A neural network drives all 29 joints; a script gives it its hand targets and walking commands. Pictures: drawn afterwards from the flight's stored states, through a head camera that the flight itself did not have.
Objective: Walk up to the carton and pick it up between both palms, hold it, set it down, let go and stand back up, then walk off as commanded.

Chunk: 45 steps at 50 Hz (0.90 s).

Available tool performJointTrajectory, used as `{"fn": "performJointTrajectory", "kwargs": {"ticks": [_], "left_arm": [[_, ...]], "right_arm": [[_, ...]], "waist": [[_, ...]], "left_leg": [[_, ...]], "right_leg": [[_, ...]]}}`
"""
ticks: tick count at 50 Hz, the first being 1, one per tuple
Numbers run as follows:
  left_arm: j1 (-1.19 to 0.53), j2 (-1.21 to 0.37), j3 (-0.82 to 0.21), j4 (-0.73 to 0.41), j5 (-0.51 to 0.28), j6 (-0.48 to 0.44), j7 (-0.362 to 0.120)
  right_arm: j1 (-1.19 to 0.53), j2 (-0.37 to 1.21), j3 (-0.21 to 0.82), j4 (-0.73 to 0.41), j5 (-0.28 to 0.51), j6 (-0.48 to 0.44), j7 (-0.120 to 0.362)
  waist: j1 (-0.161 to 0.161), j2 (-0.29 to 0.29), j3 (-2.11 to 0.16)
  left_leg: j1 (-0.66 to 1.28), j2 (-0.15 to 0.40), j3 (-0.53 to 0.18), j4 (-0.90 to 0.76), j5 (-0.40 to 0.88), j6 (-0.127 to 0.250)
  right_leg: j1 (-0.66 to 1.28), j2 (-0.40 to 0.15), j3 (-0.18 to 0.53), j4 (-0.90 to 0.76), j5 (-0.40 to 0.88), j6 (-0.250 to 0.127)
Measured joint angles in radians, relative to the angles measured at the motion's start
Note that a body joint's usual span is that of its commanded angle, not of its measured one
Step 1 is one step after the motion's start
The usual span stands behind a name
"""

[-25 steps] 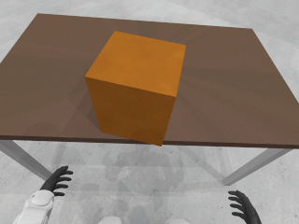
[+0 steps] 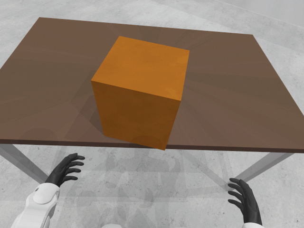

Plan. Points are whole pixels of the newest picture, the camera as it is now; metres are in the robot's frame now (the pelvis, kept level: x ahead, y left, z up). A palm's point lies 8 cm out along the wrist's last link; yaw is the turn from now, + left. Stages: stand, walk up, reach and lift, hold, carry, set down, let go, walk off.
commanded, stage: reach and lift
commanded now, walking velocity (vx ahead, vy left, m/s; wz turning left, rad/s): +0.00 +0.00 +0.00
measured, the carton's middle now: (143, 96) +0.47 +0.05 +0.04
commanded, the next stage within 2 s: none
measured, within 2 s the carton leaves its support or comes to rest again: neither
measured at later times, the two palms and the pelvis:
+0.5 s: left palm (59, 168) +0.23 +0.24 +0.02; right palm (231, 196) +0.19 -0.17 +0.04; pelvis +0.02 +0.00 +0.00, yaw +0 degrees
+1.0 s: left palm (62, 140) +0.29 +0.24 +0.05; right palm (222, 162) +0.26 -0.15 +0.06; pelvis +0.04 +0.00 +0.00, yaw +0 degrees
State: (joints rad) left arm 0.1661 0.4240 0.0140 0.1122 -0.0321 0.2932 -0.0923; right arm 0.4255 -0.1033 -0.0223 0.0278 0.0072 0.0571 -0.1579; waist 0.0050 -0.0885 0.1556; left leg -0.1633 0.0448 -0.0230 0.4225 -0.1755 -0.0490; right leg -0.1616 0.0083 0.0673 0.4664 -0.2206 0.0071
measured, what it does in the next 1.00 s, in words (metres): stands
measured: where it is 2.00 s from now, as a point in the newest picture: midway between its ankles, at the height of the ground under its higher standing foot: outside the picture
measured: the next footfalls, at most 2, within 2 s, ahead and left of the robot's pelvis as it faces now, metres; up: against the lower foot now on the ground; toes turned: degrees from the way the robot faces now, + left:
none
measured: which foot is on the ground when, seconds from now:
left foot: down 0.00-1.00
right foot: down 0.00-1.00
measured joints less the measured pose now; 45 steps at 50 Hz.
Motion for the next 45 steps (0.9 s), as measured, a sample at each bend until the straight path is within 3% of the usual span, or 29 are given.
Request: {"fn": "performJointTrajectory", "kwargs": {"ticks": [7, 26, 36, 45], "left_arm": [[0.014, 0.0, 0.001, -0.034, -0.054, -0.066, -0.001], [0.091, 0.005, 0.024, -0.129, -0.119, -0.229, -0.063], [0.082, 0.034, 0.024, -0.143, -0.168, -0.227, -0.064], [-0.015, 0.049, 0.024, -0.135, -0.187, -0.161, -0.063]], "right_arm": [[0.001, 0.032, 0.02, -0.056, 0.015, 0.007, -0.015], [0.073, 0.119, 0.158, -0.204, 0.044, -0.106, -0.121], [0.046, 0.123, 0.164, -0.256, 0.045, -0.008, -0.14], [-0.089, 0.123, 0.164, -0.257, 0.066, 0.091, -0.148]], "waist": [[0.0, 0.0, -0.016], [0.0, 0.0, -0.03], [0.0, 0.003, -0.047], [0.0, 0.009, -0.069]], "left_leg": [[0.001, 0.0, 0.002, -0.021, 0.0, 0.0], [0.005, 0.0, 0.003, -0.036, -0.006, -0.001], [0.005, 0.0, 0.004, -0.035, -0.011, -0.001], [0.005, 0.0, 0.004, -0.035, -0.023, -0.001]], "right_leg": [[0.001, -0.002, 0.001, -0.021, 0.001, 0.006], [0.003, -0.003, 0.001, -0.034, -0.006, 0.007], [0.003, -0.003, 0.001, -0.034, -0.011, 0.007], [0.003, -0.003, 0.001, -0.034, -0.022, 0.006]]}}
